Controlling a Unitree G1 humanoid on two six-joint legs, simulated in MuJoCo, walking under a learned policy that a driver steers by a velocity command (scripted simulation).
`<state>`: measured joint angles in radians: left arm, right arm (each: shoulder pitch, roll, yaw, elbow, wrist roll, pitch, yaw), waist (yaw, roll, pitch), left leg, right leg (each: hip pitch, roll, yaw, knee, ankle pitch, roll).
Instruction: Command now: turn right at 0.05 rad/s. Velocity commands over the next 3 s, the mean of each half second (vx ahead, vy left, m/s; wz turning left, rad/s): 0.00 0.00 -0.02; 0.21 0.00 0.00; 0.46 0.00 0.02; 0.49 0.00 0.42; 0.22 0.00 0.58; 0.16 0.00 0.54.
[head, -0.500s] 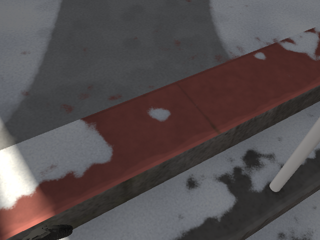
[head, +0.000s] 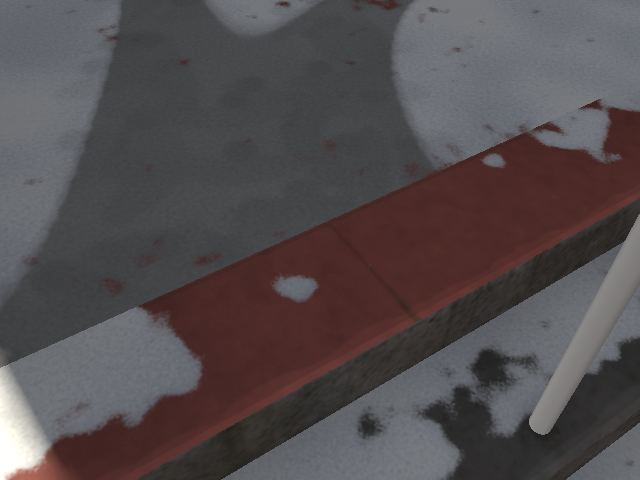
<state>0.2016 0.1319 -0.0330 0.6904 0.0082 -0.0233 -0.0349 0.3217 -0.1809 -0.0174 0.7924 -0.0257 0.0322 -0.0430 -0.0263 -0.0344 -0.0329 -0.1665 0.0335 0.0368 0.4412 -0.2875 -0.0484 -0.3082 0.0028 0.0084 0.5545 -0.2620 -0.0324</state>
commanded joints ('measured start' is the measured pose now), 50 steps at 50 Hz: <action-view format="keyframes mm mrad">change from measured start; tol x8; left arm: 1 3 89 31 -34 -14 -11 4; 33 130 147 50 243 -25 32 45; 46 -75 145 43 118 -40 -73 27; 50 86 141 59 136 -52 -66 -8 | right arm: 1 75 -76 -29 0 -3 7 -2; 23 251 -23 -8 230 -2 20 -24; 40 375 -117 -32 218 21 -23 -32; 50 226 -189 -43 165 40 -46 10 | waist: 1 13 11 4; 35 12 -21 141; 41 -53 251 128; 46 -56 177 268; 50 52 163 133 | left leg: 1 -1 30 -46 -60 203 60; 30 13 25 -28 -123 134 65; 34 -99 -14 -4 -33 -246 115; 38 -131 55 -149 -55 -378 203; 40 20 176 -350 -215 -448 275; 42 -48 310 -542 -307 -500 342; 46 125 309 -442 -302 -182 270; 50 -88 193 -197 -204 172 230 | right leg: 1 35 -84 106 -115 267 -23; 30 -4 -50 69 -205 79 -16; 34 -73 -44 97 -210 -450 -66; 36 -102 -69 137 -185 -514 -84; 39 -235 -19 50 -30 -375 -47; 41 -302 30 -71 239 -152 -4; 42 -309 -18 -20 351 -162 -5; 46 -506 -80 -24 262 -213 -22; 48 -326 -71 -69 170 -189 -18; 50 47 8 -138 28 28 -11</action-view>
